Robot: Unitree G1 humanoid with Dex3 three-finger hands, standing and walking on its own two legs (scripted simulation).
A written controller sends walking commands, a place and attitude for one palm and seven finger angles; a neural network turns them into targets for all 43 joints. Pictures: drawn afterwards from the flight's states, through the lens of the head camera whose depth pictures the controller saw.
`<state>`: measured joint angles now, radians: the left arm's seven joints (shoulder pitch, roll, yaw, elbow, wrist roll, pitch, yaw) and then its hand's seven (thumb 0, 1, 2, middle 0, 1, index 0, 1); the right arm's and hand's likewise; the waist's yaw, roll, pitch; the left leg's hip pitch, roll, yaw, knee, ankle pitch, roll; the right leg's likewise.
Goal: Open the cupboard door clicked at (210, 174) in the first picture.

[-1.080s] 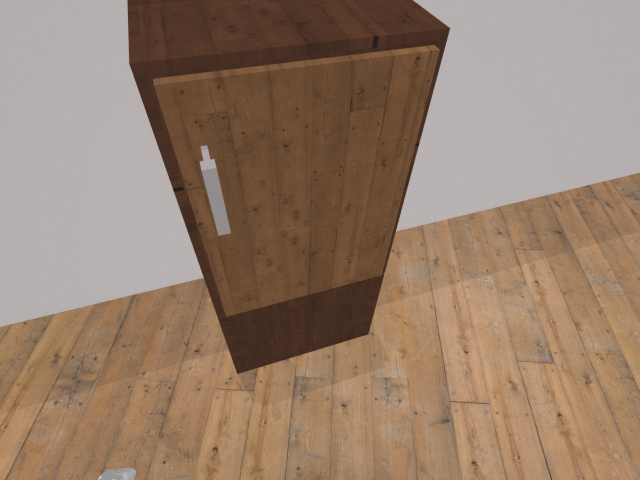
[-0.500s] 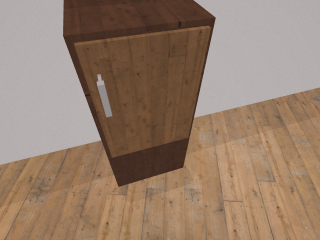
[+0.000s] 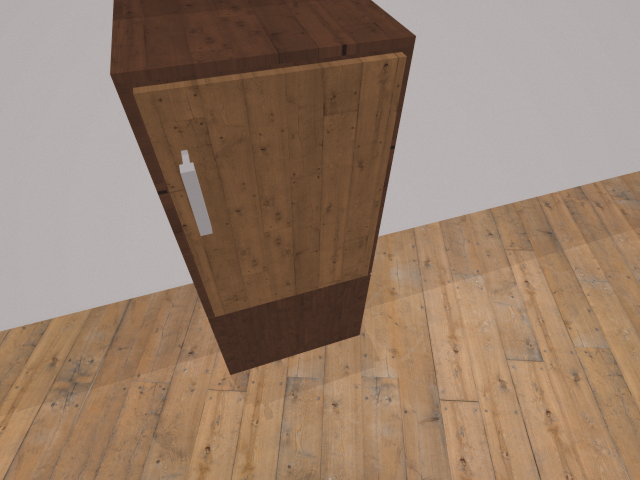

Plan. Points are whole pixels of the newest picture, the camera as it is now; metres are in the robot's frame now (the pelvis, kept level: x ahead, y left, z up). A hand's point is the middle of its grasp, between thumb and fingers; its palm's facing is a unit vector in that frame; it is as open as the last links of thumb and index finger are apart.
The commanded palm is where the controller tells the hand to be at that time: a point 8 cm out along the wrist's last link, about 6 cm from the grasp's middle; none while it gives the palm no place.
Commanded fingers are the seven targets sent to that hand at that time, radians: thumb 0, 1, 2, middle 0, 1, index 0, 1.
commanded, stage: look at it before walking up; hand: left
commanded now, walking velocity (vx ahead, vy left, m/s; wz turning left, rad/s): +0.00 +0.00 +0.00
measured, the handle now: (195, 193) +0.53 +0.24 +0.04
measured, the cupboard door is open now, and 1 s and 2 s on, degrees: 0 0 0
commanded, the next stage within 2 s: shuffle to correct the standing spot in 0.56 s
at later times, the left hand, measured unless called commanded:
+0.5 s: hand out of the picture +0.08 +0.24 -0.16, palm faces -0.01 -0.95 -0.31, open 7.4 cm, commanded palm none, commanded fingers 0.00 0.90 0.90 -0.20 -0.30 -0.20 -0.30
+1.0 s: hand out of the picture +0.03 +0.19 -0.18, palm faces +0.08 -0.97 -0.23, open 7.4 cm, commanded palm none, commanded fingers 0.00 0.90 0.90 -0.20 -0.30 -0.20 -0.30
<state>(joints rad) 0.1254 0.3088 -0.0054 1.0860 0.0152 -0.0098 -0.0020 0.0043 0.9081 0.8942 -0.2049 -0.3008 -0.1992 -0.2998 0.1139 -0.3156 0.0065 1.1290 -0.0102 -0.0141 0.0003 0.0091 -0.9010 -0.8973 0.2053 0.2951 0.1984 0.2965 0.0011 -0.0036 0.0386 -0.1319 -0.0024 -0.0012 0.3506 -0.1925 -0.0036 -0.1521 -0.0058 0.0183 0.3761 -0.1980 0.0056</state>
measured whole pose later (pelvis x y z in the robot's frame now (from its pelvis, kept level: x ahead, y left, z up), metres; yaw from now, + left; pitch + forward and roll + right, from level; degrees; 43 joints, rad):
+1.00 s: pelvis +0.03 -0.02 -0.01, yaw +5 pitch +0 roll +1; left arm 0.23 0.24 0.02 1.07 0.03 0.04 -0.01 0.00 0.91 0.89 -0.20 -0.30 -0.20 -0.30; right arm 0.22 -0.19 0.00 1.11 -0.02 0.02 -0.02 0.01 -0.90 -0.90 0.21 0.30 0.20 0.30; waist 0.00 -0.04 0.02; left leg -0.19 -0.03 -0.08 0.45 -0.27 -0.02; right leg -0.20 -0.03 -0.06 0.53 -0.33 0.01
